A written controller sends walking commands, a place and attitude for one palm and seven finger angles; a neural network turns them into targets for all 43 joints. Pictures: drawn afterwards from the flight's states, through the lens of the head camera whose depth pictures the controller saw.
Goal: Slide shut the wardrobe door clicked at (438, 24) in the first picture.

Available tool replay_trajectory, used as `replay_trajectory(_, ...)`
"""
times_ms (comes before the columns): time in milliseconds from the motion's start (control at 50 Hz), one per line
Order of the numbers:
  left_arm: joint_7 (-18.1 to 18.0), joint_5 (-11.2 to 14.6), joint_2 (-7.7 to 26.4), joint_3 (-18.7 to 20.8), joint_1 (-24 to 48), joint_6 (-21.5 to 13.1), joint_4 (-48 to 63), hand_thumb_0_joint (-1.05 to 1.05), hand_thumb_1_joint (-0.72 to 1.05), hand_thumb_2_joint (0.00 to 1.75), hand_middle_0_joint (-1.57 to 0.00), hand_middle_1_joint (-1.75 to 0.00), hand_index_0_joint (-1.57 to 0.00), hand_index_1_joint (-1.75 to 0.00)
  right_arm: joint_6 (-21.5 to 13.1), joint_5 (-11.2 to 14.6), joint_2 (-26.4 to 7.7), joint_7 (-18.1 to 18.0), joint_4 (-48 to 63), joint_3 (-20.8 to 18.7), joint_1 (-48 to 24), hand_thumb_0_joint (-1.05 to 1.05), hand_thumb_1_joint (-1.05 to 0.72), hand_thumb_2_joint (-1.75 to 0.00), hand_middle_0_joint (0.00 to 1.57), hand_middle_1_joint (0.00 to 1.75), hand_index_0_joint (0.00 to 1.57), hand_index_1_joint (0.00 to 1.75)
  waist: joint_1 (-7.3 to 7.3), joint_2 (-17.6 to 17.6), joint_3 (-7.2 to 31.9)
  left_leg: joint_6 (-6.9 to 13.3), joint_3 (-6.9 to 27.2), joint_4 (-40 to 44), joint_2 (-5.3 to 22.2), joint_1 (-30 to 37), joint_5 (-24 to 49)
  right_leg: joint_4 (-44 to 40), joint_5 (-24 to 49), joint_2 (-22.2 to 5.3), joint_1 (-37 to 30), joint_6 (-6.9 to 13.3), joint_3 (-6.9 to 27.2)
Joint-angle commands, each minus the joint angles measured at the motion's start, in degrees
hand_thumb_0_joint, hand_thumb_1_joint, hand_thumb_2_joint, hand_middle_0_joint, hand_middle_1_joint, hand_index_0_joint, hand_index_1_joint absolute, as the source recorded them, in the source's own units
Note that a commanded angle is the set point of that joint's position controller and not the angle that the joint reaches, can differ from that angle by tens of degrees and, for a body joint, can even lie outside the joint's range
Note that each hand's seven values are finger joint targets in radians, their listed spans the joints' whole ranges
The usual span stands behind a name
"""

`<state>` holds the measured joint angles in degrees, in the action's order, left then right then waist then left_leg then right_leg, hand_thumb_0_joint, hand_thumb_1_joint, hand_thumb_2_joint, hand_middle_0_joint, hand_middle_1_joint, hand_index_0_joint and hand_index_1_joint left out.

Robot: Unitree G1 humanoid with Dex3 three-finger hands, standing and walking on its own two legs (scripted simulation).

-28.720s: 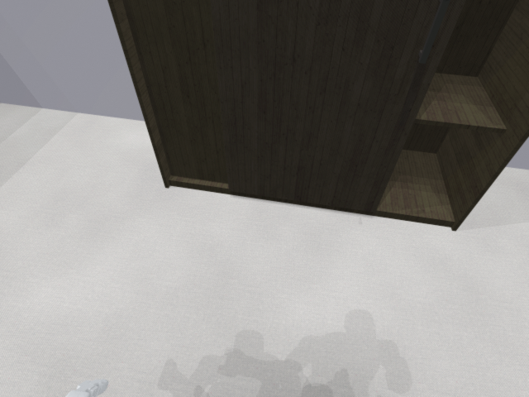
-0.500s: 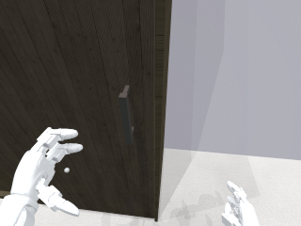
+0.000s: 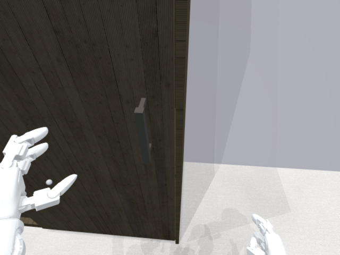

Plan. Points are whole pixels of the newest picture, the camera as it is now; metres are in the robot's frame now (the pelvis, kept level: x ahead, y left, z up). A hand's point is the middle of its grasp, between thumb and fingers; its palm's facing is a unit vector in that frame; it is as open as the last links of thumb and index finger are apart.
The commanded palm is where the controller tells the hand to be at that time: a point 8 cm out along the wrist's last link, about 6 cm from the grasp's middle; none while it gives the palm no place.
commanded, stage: draw the hand back to the body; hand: left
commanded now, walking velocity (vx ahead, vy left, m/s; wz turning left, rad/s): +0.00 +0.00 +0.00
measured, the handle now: (145, 133) +0.35 +0.11 +0.13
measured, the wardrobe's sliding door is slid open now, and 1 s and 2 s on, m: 0.00 0.00 0.00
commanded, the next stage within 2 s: step back with the hand held close in 0.58 s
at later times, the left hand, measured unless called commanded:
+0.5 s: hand (40, 182) +0.18 +0.26 +0.16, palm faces +0.47 -0.81 -0.36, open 7.5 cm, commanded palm +0.13 +0.29 +0.18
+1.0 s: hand (41, 186) +0.18 +0.26 +0.15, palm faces +0.32 -0.82 -0.47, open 7.4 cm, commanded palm +0.11 +0.31 +0.18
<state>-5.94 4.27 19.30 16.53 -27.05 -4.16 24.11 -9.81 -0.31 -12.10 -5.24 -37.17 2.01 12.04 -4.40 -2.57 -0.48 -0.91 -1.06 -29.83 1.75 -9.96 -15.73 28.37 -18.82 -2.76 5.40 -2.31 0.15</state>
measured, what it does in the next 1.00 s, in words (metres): stands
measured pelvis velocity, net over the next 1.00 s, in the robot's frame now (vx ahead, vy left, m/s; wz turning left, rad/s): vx -0.04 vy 0.01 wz -0.03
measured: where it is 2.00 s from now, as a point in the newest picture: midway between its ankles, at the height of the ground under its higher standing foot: outside the picture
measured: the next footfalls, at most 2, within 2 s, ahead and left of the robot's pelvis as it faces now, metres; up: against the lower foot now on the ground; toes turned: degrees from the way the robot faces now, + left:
right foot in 1.64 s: -0.17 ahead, -0.09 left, +0.00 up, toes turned +1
left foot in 1.84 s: -0.13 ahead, +0.13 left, +0.00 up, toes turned +1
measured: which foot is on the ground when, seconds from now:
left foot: down 0.00-1.00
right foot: down 0.00-1.00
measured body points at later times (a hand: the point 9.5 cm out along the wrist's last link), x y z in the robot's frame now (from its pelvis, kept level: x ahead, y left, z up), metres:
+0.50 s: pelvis +0.00 +0.00 +0.00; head -0.02 -0.02 +0.45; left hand +0.15 +0.30 +0.18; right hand +0.19 -0.22 -0.08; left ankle +0.01 +0.13 -0.74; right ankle -0.03 -0.15 -0.74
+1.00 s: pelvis -0.04 +0.01 +0.00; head +0.00 +0.01 +0.45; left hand +0.15 +0.30 +0.18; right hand +0.15 -0.23 -0.07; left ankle +0.01 +0.13 -0.74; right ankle -0.03 -0.15 -0.73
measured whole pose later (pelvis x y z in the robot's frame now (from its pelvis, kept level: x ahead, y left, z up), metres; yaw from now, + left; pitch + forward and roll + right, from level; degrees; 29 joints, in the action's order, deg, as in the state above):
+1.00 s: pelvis -0.04 +0.01 +0.00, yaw -2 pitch +0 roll -1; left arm -5.3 3.7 23.3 22.0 -29.7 -7.8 28.7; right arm -0.9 -0.4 -12.8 -4.2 -31.7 -0.2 8.2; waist -1.4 -0.2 -4.5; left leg -0.1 -2.4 -27.7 2.4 -16.3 -10.9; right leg 25.6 -13.0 -2.1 12.2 -3.1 1.7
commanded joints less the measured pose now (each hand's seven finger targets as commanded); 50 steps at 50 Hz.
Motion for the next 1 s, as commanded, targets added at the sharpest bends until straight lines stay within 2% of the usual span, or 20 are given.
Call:
replay_trajectory(0, -0.95, -0.07, 10.19, 8.08, 4.43, -4.29, 11.25, 0.0, 0.57, 0.74, -0.21, -0.49, -0.21, -0.49, -2.7, 0.23, -6.17, -0.26, 10.21, -2.63, -8.48, 0.0, -0.9, -0.9, 0.2, 0.3, 0.2, 0.3, -0.3, -0.84, 3.32, 1.86, -0.39, 5.45, 0.08, 4.73, 12.21, -4.99, 13.61, 1.87, 4.1, 2.86, -2.92)
replay_trajectory(60, -1.05, -0.02, 11.71, 10.13, 5.0, -4.4, 11.27, 0.0, 0.68, 0.8, -0.21, -0.43, -0.21, -0.43, -2.05, 0.19, -6.54, -0.35, 10.07, -2.94, -8.85, 0.0, -0.9, -0.9, 0.2, 0.3, 0.2, 0.3, -0.42, -0.4, 4.11, 1.91, -0.78, 5.76, 0.15, 5.46, 12.67, -5.6, 14.02, 1.92, 3.24, 2.78, -2.81)
replay_trajectory(80, -0.93, 0.02, 10.51, 9.22, 4.8, -4.5, 11.01, 0.0, 0.72, 0.81, -0.21, -0.41, -0.21, -0.41, -1.98, 0.16, -5.94, -0.32, 10.07, -2.74, -8.73, 0.0, -0.9, -0.9, 0.2, 0.3, 0.2, 0.3, -0.29, -0.8, 2.82, 1.95, -0.79, 5.75, 0.08, 5.19, 12.84, -5.77, 14.57, 1.98, 3.83, 2.83, -2.87)
replay_trajectory(140, -1.13, 0.18, 11.91, 10.81, 5.54, -4.6, 11.85, 0.0, 0.83, 0.87, -0.2, -0.34, -0.2, -0.34, -1.88, 0.18, -6.13, -0.13, 9.95, -2.93, -8.54, 0.0, -0.9, -0.9, 0.2, 0.3, 0.2, 0.3, -0.41, -2.37, 4.53, 1.78, -0.89, 5.89, -0.03, 5.97, 13.68, -5.82, 15.35, 1.98, 2.84, 2.84, -2.8)
replay_trajectory(180, -1.04, 0.3, 11.24, 10.56, 6.41, -4.49, 10.81, 0.0, 0.9, 0.9, -0.2, -0.3, -0.2, -0.3, -1.55, 0.18, -5.98, -0.28, 9.71, -2.91, -8.74, 0.0, -0.9, -0.9, 0.2, 0.3, 0.2, 0.3, -0.15, -1.49, 2.42, 1.82, -0.94, 6.08, -0.01, 5.66, 12.89, -6.8, 14.61, 2.21, 3.59, 2.85, -2.77)
replay_trajectory(280, -0.68, 0.34, 9.61, 8.86, 6.66, -4.23, 9.37, 0.0, 0.9, 0.9, -0.2, -0.3, -0.2, -0.3, -1.18, 0.13, -6.33, -0.18, 9.63, -3.2, -8.85, 0.0, -0.9, -0.9, 0.2, 0.3, 0.2, 0.3, 0.02, -0.73, 2.01, 2.08, -1.21, 6.43, -0.16, 6.33, 12.1, -7.59, 13.82, 2.17, 3.87, 2.59, -2.58)
replay_trajectory(440, -1.02, -0.02, 11.42, 10.13, 7.07, -4.6, 11.96, 0.0, 0.9, 0.9, -0.2, -0.3, -0.2, -0.3, -1.54, -0.21, -6.22, -0.25, 9.63, -3.19, -9.14, 0.0, -0.9, -0.9, 0.2, 0.3, 0.2, 0.3, -0.39, -0.85, 4.51, 2.05, -1.03, 6.67, -0.61, 7.41, 12.93, -7.6, 14.64, 2.27, 2.37, 2.65, -2.66)
replay_trajectory(480, -1.01, 0.02, 11.15, 9.96, 7.37, -4.48, 11.43, 0.0, 0.9, 0.9, -0.2, -0.3, -0.2, -0.3, -1.52, -0.27, -5.99, -0.43, 9.48, -2.98, -9.31, 0.0, -0.9, -0.9, 0.2, 0.3, 0.2, 0.3, -0.29, -1.29, 2.38, 1.95, -0.98, 6.95, -0.64, 6.79, 11.76, -8.35, 13.41, 2.33, 3.13, 2.65, -2.69)
replay_trajectory(560, -0.82, 0.05, 11.25, 10.41, 7.31, -4.24, 10.38, 0.0, 0.9, 0.9, -0.2, -0.3, -0.2, -0.3, -1.24, -0.2, -6.38, -0.41, 9.33, -3.19, -9.42, 0.0, -0.9, -0.9, 0.2, 0.3, 0.2, 0.3, -0.27, -1.11, 2.68, 1.95, -1.3, 7.22, -0.56, 7.31, 11.31, -8.89, 12.85, 2.37, 2.92, 2.6, -2.5)
replay_trajectory(580, -0.72, 0.18, 10.31, 9.68, 6.68, -4.2, 9.47, 0.0, 0.9, 0.9, -0.2, -0.3, -0.2, -0.3, -1.2, -0.23, -5.91, -0.46, 9.3, -3.0, -9.36, 0.0, -0.9, -0.9, 0.2, 0.3, 0.2, 0.3, -0.25, -0.67, 0.92, 2.09, -1.33, 7.11, -0.59, 6.82, 11.76, -9.01, 13.57, 2.4, 3.63, 2.56, -2.51)
replay_trajectory(640, -0.43, 0.24, 10.15, 9.46, 6.42, -4.29, 9.5, 0.0, 0.9, 0.9, -0.2, -0.3, -0.2, -0.3, -1.02, -0.24, -6.12, -0.25, 9.36, -3.22, -9.37, 0.0, -0.9, -0.9, 0.2, 0.3, 0.2, 0.3, -0.27, 0.44, 1.91, 2.12, -1.45, 7.25, -0.55, 7.29, 11.98, -8.85, 13.87, 2.42, 3.3, 2.4, -2.47)
replay_trajectory(680, -0.53, 0.05, 10.26, 9.04, 10.73, -4.23, 8.37, 0.0, 0.9, 0.9, -0.2, -0.3, -0.2, -0.3, -0.9, -0.28, -6.28, -0.4, 8.72, -3.06, -9.28, 0.0, -0.9, -0.9, 0.2, 0.3, 0.2, 0.3, 0.32, -0.02, 1.08, 2.22, -1.53, 7.47, -0.8, 7.17, 11.81, -9.46, 13.65, 2.45, 3.58, 2.4, -2.35)
replay_trajectory(700, -1.09, -0.52, 19.43, 17.08, 19.94, -7.0, 14.16, 0.0, 0.9, 0.9, -0.2, -0.3, -0.2, -0.3, 0.37, -0.06, -7.11, 0.26, 10.43, -2.72, -9.76, 0.0, -0.9, -0.9, 0.2, 0.3, 0.2, 0.3, 1.98, 1.62, -2.84, 3.14, -1.28, 4.46, -0.1, 2.67, 8.74, -12.96, 18.23, -0.03, 9.36, 2.36, 2.58)
replay_trajectory(720, -0.47, -0.54, 14.63, 13.45, 13.86, -7.16, 8.14, 0.0, 0.9, 0.9, -0.2, -0.3, -0.2, -0.3, 1.28, -0.43, -6.08, 0.31, 8.51, -2.66, -9.49, 0.0, -0.9, -0.9, 0.2, 0.3, 0.2, 0.3, 2.85, 6.01, -2.27, 3.1, -0.57, 2.41, -0.59, 2.51, 8.48, -12.87, 20.23, -1.42, 9.78, 2.53, 2.69)
replay_trajectory(740, -0.14, -0.93, 13.12, 11.94, 9.94, -6.75, 6.51, 0.0, 0.9, 0.9, -0.2, -0.3, -0.2, -0.3, 1.94, -0.53, -5.96, 0.45, 9.09, -2.89, -9.64, 0.0, -0.9, -0.9, 0.2, 0.3, 0.2, 0.3, 2.57, 8.25, -1.97, 3.19, -0.81, 1.4, -0.59, 2.83, 10.35, -12.55, 23.61, -1.97, 10.19, 2.54, 2.99)
replay_trajectory(800, -0.08, -1.06, 11.59, 10.91, 5.31, -7.24, 9.16, 0.0, 0.9, 0.9, -0.2, -0.3, -0.2, -0.3, 3.9, -0.48, -6.78, 0.64, 11.17, -3.78, -8.85, 0.0, -0.9, -0.9, 0.2, 0.3, 0.2, 0.3, 2.48, 4.2, 4.07, 2.87, -1.18, 2.06, 0.58, 3.98, 18.38, -8.57, 27.33, -1.83, 7.02, 2.0, 1.02)
replay_trajectory(880, -0.72, -0.62, 13.24, 13.12, -1.18, -7.64, 15.18, 0.0, 0.9, 0.9, -0.2, -0.3, -0.2, -0.3, 5.96, 0.02, -6.81, 0.75, 13.87, -4.24, -8.41, 0.0, -0.9, -0.9, 0.2, 0.3, 0.2, 0.3, 2.16, -0.7, 11.24, 2.93, -0.99, 2.86, 2.25, 5.09, 27.26, -4.27, 27.16, -0.33, 4.34, 1.31, -0.48)
replay_trajectory(940, -1.3, -0.43, 15.78, 15.94, -2.81, -8.33, 19.19, 0.0, 0.9, 0.9, -0.2, -0.3, -0.2, -0.3, 6.65, 0.17, -6.57, 0.65, 15.22, -4.41, -8.2, 0.0, -0.9, -0.9, 0.2, 0.3, 0.2, 0.3, 2.11, -0.71, 12.92, 2.94, -0.02, 3.48, 2.99, 3.35, 28.12, -2.28, 25.81, 0.79, 3.93, 1.04, -0.71)
replay_trajectory(960, -1.51, -0.27, 17.27, 17.28, -3.19, -8.59, 20.61, 0.0, 0.9, 0.9, -0.2, -0.3, -0.2, -0.3, 6.69, 0.01, -6.84, 0.33, 15.37, -4.54, -8.39, 0.0, -0.9, -0.9, 0.2, 0.3, 0.2, 0.3, 1.88, -2.49, 13.62, 3.06, 0.82, 4.05, 3.21, 2.71, 28.0, -1.34, 24.68, 1.23, 3.49, 0.92, -0.95)
replay_trajectory(980, -1.62, -0.12, 16.65, 17.13, -4.04, -8.79, 20.68, 0.0, 0.9, 0.9, -0.2, -0.3, -0.2, -0.3, 6.6, 0.16, -6.58, 0.28, 15.69, -4.46, -8.17, 0.0, -0.9, -0.9, 0.2, 0.3, 0.2, 0.3, 1.96, -2.67, 13.05, 3.18, 1.09, 4.45, 3.69, 1.27, 26.76, -0.61, 23.2, 1.46, 3.49, 0.87, -1.05)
